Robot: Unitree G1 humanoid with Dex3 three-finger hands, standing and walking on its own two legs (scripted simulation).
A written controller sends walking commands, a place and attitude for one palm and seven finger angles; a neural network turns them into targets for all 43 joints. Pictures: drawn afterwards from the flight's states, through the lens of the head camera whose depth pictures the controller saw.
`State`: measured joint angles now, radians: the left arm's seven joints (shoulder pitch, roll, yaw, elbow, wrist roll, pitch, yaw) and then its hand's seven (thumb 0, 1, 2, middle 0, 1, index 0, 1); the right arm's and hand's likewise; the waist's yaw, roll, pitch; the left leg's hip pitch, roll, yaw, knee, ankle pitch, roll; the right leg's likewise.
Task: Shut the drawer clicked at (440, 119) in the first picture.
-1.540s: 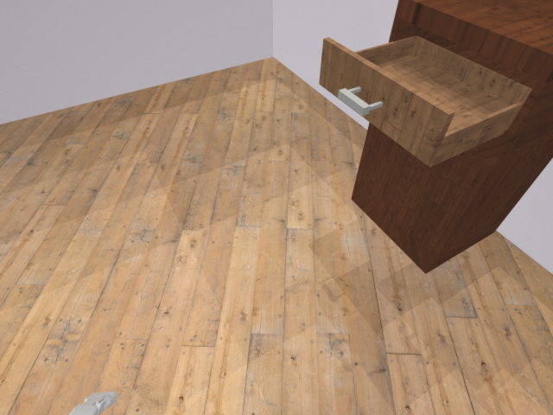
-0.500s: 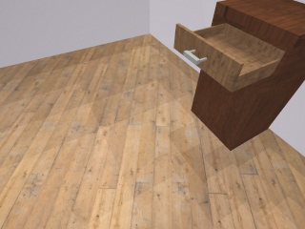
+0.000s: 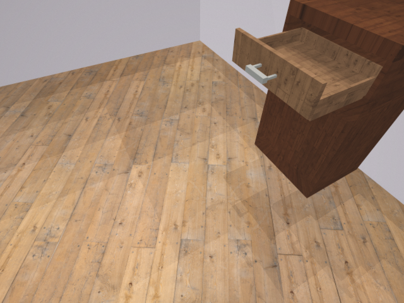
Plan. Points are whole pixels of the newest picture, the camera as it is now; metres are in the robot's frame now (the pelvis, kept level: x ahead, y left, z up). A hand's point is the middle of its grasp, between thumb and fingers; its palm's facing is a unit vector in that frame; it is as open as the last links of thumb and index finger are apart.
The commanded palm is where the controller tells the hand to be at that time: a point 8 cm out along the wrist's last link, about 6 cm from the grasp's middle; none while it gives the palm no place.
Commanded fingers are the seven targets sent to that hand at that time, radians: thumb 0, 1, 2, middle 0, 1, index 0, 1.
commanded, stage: walk to a spot facing it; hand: left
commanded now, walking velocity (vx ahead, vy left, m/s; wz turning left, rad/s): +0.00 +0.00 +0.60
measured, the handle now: (261, 72) +0.88 -0.17 +0.01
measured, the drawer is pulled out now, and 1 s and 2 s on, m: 0.30 0.30 0.30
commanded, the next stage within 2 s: turn to face it in 1.34 s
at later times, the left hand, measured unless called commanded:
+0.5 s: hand out of the picture +0.01 +0.27 -0.20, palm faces +0.22 -0.96 -0.19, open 7.4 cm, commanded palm none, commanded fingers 0.00 0.90 0.90 -0.20 -0.30 -0.20 -0.30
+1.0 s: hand (93, 245) +0.28 +0.31 -0.18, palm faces +0.37 -0.91 -0.18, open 7.4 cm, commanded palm none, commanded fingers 0.00 0.90 0.90 -0.20 -0.30 -0.20 -0.30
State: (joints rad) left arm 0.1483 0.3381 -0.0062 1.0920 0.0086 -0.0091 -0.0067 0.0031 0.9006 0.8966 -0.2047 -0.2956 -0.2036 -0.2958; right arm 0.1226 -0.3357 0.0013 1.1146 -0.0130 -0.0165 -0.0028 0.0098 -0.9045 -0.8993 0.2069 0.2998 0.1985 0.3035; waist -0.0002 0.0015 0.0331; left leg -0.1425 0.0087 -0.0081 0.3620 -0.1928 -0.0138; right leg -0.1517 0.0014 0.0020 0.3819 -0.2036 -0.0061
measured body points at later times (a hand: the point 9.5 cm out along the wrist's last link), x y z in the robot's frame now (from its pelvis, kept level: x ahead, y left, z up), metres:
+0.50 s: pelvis +0.02 +0.06 -0.02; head +0.02 +0.10 +0.43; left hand +0.00 +0.32 -0.19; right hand +0.09 -0.19 -0.15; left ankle +0.01 +0.14 -0.75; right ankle +0.02 -0.09 -0.69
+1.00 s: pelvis +0.23 +0.10 -0.03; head +0.26 +0.10 +0.42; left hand +0.26 +0.36 -0.16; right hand +0.23 -0.14 -0.18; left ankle +0.02 +0.13 -0.73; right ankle +0.37 +0.04 -0.75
